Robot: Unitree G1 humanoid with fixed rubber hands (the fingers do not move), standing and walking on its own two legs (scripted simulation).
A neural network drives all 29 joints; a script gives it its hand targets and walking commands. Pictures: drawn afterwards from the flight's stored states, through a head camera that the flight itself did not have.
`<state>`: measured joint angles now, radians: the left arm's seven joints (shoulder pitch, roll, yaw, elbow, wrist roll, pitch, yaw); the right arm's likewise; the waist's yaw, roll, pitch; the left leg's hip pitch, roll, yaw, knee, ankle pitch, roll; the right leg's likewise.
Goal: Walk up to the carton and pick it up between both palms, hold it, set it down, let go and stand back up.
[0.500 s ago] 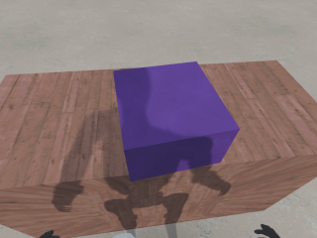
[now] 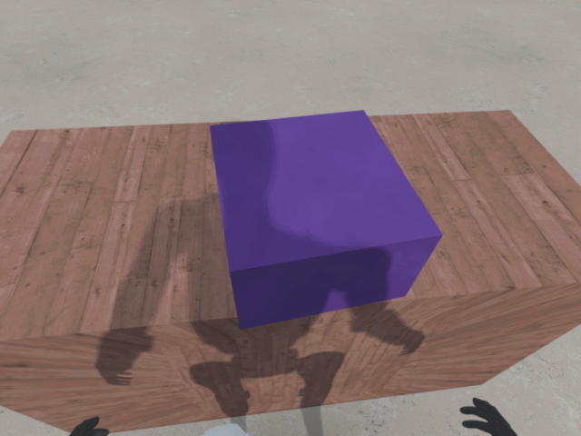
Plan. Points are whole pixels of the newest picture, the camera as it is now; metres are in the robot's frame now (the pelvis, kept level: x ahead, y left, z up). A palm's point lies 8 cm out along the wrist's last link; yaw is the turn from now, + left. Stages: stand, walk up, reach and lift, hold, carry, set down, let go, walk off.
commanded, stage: reach and lift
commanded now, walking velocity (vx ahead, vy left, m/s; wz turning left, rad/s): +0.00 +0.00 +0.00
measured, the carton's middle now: (306, 210) +0.45 -0.02 +0.04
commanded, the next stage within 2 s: none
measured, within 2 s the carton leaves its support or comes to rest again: neither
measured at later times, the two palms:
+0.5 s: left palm (92, 414) +0.16 +0.26 -0.05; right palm (503, 418) +0.16 -0.28 -0.04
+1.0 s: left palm (115, 392) +0.18 +0.22 +0.00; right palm (516, 384) +0.19 -0.28 +0.00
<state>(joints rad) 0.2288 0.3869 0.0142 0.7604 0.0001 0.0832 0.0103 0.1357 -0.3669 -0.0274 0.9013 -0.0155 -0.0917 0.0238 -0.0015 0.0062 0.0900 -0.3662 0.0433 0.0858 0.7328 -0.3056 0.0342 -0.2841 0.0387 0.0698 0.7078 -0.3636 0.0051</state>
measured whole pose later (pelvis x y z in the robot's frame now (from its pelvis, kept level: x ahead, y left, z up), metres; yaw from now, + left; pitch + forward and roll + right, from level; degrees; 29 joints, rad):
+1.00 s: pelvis +0.03 +0.00 +0.03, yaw +1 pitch -3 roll -1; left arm 0.41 0.17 -0.01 0.13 -0.01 0.19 0.15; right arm 0.30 -0.39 -0.09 0.46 0.15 -0.09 0.25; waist 0.00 0.01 -0.01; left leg -0.18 0.03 0.08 0.43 -0.20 0.02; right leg -0.08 0.02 0.06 0.36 -0.23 0.01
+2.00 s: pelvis +0.04 -0.02 +0.03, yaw +0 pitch -2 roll +0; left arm 0.22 0.13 -0.01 -0.16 -0.08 0.34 0.26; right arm 0.11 -0.49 -0.09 0.24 0.36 0.05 0.22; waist 0.00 0.01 -0.02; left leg -0.17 0.03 0.08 0.39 -0.18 0.01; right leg -0.10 0.02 0.06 0.38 -0.24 0.00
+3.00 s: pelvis +0.03 -0.02 +0.03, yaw +0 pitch -1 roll +0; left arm -0.39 0.13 0.18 0.02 -0.11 0.65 0.20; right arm -0.61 -0.52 -0.05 0.59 0.38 0.31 0.18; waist 0.04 0.03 0.01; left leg -0.20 0.03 0.08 0.38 -0.16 0.00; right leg -0.14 0.02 0.06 0.38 -0.23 -0.01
